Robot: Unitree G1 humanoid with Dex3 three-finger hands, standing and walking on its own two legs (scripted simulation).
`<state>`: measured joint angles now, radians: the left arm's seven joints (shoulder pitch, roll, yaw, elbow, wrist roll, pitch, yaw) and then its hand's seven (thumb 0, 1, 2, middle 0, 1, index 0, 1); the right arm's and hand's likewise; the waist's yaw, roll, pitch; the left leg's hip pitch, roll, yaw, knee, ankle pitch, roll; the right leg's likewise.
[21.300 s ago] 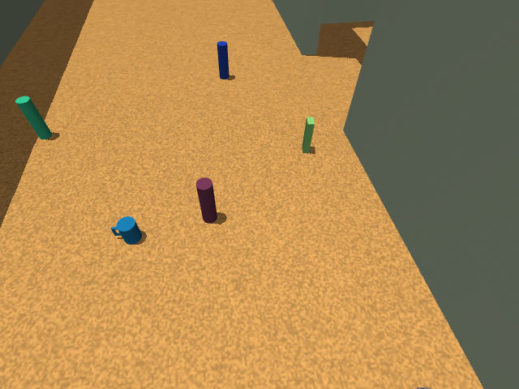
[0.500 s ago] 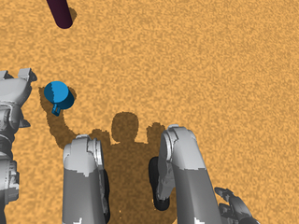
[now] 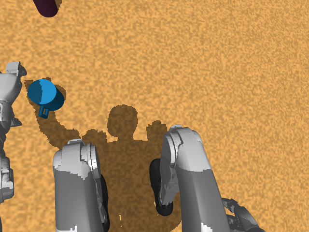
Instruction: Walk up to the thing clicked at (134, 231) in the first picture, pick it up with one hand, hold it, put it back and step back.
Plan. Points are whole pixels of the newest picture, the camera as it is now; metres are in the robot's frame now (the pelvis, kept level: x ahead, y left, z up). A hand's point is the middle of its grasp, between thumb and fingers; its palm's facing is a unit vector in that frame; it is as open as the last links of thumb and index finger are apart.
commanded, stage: rise first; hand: left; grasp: from above
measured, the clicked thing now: (46, 101) +0.47 +0.27 -0.30
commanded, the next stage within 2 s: approach in 0.30 s
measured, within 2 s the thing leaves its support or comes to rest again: neither
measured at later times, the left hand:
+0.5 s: hand (18, 99) +0.44 +0.30 -0.19, palm faces -0.45 -0.07 -0.89, open 14.3 cm
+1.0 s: hand (37, 79) +0.50 +0.25 -0.18, palm faces -0.45 -0.07 -0.89, open 14.2 cm
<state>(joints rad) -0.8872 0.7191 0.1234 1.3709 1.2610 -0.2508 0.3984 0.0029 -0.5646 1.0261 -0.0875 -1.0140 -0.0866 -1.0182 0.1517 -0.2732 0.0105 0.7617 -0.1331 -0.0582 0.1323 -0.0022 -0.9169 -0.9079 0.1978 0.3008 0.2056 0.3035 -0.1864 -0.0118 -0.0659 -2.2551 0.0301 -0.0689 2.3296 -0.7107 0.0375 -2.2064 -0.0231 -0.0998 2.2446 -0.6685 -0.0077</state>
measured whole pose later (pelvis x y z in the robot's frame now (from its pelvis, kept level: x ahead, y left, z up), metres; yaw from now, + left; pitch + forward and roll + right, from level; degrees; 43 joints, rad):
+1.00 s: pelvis +0.00 +0.00 -0.01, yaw -2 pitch +35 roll -7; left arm -1.06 0.74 0.10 1.49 1.20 -0.07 0.35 0.00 -0.56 1.00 -0.08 -1.06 -0.09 -1.05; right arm 0.22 -0.29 0.09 0.70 -0.11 -0.05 0.15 0.00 -0.91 -0.90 0.20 0.30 0.21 0.30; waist -0.31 0.03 -0.01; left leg -2.29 0.04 -0.09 2.37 -0.70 0.04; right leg -2.25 -0.01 -0.11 2.27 -0.64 -0.01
